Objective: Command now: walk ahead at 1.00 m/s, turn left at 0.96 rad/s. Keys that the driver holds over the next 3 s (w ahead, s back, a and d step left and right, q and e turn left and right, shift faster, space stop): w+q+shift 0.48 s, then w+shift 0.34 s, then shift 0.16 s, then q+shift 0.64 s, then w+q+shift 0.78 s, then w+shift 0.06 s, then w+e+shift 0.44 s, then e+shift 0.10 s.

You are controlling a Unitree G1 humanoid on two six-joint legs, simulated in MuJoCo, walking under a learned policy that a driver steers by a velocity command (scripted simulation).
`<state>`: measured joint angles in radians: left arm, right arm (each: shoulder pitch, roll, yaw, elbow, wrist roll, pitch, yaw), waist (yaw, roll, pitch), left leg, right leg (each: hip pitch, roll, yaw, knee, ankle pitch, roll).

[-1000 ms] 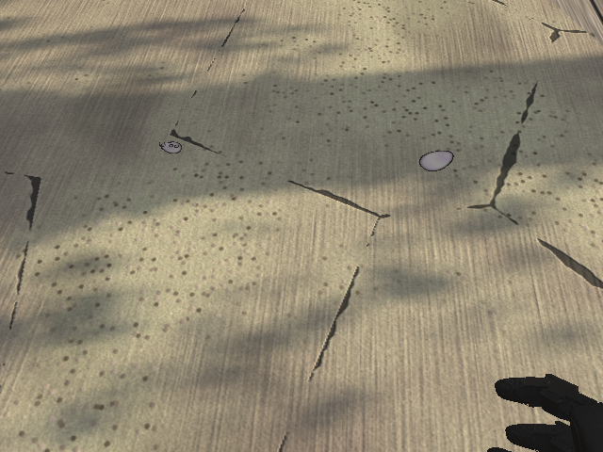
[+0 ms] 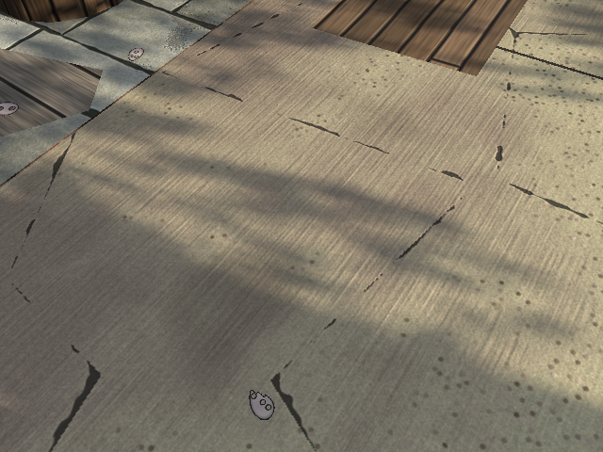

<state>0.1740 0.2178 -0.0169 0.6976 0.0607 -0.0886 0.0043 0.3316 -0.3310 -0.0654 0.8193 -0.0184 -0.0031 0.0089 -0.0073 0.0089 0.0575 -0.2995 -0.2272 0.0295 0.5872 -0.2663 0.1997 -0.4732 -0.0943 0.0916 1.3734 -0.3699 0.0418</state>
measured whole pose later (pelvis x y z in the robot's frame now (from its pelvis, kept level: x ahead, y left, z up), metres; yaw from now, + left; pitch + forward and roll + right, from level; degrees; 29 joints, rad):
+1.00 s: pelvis +0.81 +0.20 +0.02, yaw +40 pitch +1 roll +1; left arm 0.11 0.28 0.01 0.71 0.01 -0.09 -0.02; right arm 0.43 -0.28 -0.04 0.90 0.02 -0.08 -0.01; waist -0.06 -0.03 0.07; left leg 0.01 -0.14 -0.01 0.29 -0.30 0.13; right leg -0.69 -0.11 0.00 0.75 -0.04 0.01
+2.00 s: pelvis +1.03 +0.45 +0.01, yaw +88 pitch +4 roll -1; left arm 0.10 0.31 0.07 0.71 0.02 -0.03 -0.01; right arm 0.30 -0.33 -0.09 0.62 -0.02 0.02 0.04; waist -0.04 -0.02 -0.04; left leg -0.28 -0.14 -0.28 0.62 -0.40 0.07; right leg -0.33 0.02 0.04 0.50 -0.28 0.04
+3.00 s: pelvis +0.78 +1.21 +0.00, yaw +99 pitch -1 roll -2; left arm 0.35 0.33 0.06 0.84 0.02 -0.01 -0.01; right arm 0.19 -0.25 0.02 0.73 -0.04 -0.11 -0.02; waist 0.05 -0.02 0.06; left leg -0.39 -0.04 -0.07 1.53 -0.35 -0.02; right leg -0.38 0.18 -0.07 0.60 -0.22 -0.19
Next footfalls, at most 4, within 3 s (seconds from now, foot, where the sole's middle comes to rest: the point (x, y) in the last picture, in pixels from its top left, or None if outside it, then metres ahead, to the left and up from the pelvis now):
0.26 right None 0.47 -0.17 -0.75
0.72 left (240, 347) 0.73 0.20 -0.75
1.12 right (202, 215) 1.15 0.34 -0.75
1.54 left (147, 282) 0.92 0.46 -0.75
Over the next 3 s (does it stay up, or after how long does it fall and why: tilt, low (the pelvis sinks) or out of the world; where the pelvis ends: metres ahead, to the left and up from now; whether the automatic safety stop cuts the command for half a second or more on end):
stays up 0.78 1.21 0.00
